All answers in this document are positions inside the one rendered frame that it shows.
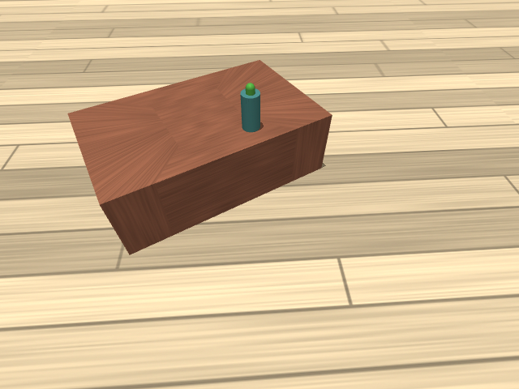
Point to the bottle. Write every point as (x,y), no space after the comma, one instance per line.
(250,106)

